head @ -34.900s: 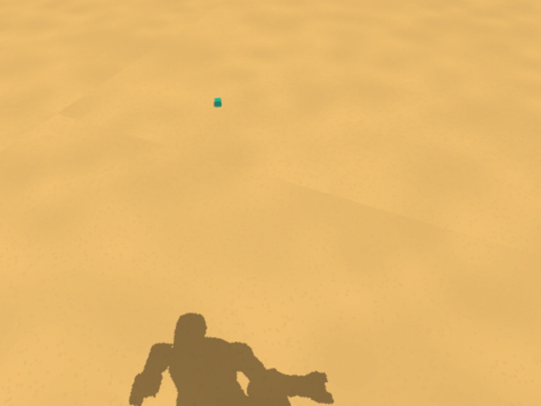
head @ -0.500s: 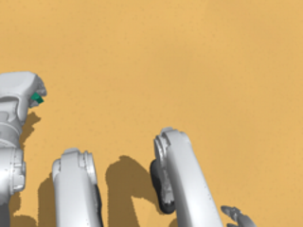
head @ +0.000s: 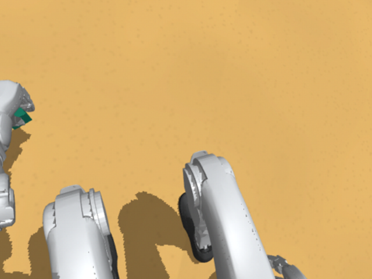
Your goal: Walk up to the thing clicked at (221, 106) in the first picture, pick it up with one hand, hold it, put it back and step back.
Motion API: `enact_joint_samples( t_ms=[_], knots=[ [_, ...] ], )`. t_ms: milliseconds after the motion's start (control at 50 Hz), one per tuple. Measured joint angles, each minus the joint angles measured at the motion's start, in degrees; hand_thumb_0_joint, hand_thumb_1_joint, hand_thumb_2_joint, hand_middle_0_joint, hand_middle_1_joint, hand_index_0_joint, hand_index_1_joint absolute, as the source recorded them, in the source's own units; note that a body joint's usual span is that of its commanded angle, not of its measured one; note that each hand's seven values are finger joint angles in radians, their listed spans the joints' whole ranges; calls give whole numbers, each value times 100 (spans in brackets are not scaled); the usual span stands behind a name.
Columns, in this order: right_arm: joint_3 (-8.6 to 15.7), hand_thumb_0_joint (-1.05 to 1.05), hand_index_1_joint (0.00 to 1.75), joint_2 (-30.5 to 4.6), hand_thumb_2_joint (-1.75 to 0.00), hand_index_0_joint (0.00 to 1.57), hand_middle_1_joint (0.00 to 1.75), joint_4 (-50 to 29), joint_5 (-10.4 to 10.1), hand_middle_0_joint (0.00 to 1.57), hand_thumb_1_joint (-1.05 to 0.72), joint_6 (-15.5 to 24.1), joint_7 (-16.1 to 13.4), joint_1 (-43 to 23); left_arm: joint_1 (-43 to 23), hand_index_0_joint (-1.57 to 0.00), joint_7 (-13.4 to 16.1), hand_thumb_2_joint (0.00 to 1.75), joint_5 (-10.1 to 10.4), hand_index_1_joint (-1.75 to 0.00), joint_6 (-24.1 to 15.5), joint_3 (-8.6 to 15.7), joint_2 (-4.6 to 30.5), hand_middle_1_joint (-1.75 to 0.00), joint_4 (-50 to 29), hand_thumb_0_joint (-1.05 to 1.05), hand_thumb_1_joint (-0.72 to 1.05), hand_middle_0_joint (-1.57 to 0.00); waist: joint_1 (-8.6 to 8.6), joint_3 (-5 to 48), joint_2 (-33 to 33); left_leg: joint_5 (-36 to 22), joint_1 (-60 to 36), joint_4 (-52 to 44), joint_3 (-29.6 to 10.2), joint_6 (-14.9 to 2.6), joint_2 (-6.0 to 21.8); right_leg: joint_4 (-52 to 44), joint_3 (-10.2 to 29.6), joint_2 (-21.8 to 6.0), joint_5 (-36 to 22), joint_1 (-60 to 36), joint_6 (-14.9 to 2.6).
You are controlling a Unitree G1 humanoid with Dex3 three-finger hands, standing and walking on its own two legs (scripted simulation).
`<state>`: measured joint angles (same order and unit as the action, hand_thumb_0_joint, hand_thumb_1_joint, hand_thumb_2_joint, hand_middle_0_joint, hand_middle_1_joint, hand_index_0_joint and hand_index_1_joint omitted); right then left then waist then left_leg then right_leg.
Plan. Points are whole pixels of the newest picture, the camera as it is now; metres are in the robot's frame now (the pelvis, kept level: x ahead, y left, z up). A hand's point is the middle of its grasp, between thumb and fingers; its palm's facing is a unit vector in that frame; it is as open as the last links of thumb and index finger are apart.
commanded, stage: lower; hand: left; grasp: from above
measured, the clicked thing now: (14, 114) +0.51 +0.27 -0.23
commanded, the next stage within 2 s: rest in 0.32 s
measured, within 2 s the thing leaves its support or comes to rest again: rests again in 0.70 s
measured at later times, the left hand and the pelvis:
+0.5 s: hand (19, 123) +0.49 +0.26 -0.22, palm faces -0.47 -0.04 -0.88, open 4.6 cm; pelvis +0.00 +0.00 -0.02, yaw -2 degrees
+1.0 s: hand (25, 122) +0.50 +0.26 -0.25, palm faces -0.48 -0.07 -0.87, open 4.0 cm; pelvis +0.00 +0.01 -0.03, yaw -5 degrees
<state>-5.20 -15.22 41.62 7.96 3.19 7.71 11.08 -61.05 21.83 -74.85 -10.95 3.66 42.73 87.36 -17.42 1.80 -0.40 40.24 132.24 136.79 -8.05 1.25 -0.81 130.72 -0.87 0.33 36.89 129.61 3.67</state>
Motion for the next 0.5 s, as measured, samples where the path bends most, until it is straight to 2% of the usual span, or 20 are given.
enact_joint_samples(
  t_ms=[220, 360, 500],
  knots=[
    [-77, 0, 30, -105, -90, 20, 30, -75, 42, 20, -92, 20, 43, -97, 3, -124, -17, 0, 20, -2, -108, -35, 144, 0, 65, -13, 63, -102, -22, -162, 96, 45, 90, 192, -103, 39, -30, 151, -70, 3, 31, 67, 28],
    [-137, 0, 30, -162, -90, 20, 30, -113, 115, 20, -92, 54, 70, -142, 41, -126, 153, 0, -124, -2, -276, 87, 303, 0, 96, -13, 63, -102, -91, -303, 182, 55, 216, 398, -183, 49, -39, 297, -122, 34, 12, 168, 40],
    [-216, 0, 30, -132, -90, 20, 30, -102, 185, 20, -91, 87, 106, -138, 23, -127, 428, 0, -234, -3, -248, 140, 391, 0, 273, -12, 64, -101, -167, -324, 232, 87, 317, 536, -214, 38, -43, 402, -138, 51, 28, 254, 35]
  ],
)
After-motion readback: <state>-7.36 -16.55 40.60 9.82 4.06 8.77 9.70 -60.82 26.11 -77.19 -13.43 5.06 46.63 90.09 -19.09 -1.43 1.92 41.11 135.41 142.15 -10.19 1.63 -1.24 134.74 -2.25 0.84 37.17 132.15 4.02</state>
